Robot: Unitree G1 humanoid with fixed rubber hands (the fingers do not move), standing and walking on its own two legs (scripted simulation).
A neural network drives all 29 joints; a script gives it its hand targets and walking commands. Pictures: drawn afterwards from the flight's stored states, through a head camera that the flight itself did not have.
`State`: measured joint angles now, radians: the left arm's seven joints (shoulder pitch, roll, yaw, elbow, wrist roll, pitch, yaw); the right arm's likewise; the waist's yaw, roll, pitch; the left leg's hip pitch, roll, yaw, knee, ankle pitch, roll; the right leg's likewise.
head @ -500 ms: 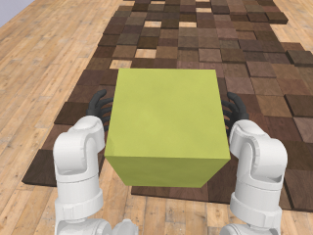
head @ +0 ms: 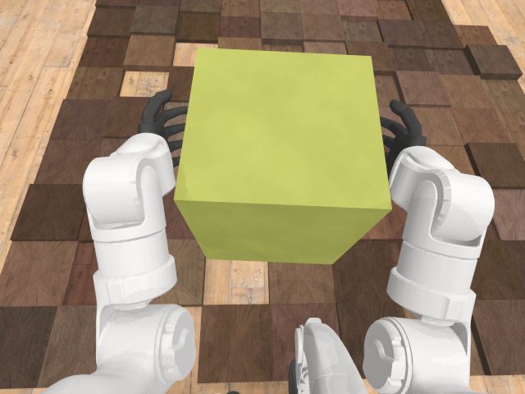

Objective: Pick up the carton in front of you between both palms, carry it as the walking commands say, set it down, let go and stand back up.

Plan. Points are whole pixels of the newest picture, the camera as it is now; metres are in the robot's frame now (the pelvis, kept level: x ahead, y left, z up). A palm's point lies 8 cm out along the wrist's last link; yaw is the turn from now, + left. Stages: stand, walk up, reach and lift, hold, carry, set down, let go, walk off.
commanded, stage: carry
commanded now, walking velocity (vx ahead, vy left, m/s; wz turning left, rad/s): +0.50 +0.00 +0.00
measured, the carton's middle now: (276, 173) +0.41 -0.02 +0.05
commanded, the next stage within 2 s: none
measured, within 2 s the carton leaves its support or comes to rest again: neither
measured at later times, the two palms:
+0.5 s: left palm out of the picture +0.70 +0.19 +0.20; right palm out of the picture +0.73 -0.11 +0.20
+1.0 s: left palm out of the picture +1.00 +0.19 +0.11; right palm out of the picture +1.01 -0.11 +0.11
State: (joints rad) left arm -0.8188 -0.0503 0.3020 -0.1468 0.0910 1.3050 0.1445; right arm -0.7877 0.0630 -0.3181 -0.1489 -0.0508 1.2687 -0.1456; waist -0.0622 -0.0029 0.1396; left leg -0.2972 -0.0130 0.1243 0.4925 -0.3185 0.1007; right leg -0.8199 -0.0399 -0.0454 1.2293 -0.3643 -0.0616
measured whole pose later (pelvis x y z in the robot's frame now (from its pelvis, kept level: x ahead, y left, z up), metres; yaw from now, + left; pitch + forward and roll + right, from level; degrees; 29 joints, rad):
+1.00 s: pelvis +0.65 +0.03 +0.01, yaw +2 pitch +4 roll -3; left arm -0.66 -0.07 0.21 0.05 0.11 1.20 0.13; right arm -0.62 0.01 -0.26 0.01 -0.04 1.19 -0.11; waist 0.01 0.03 0.04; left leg -0.17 0.03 0.06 0.71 -0.55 0.02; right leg -0.54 0.03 -0.19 0.61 -0.19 -0.11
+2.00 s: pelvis +1.26 +0.09 +0.04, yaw +4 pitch +5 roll -1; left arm -0.59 -0.05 0.19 0.05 0.07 1.18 0.14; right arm -0.60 0.03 -0.23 0.04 -0.06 1.19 -0.11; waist 0.05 0.01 0.05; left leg -0.48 -0.01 0.00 1.23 -0.38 0.03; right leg -0.46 0.03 -0.18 0.51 -0.15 -0.11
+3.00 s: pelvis +1.86 +0.13 +0.01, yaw +2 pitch +6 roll +0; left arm -0.49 -0.08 0.21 0.00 0.09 1.19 0.14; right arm -0.54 0.05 -0.20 0.05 -0.07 1.20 -0.12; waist 0.02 0.02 0.01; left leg -0.66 0.05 0.03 1.26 -0.38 0.02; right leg -0.40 0.03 -0.17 0.50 -0.22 -0.10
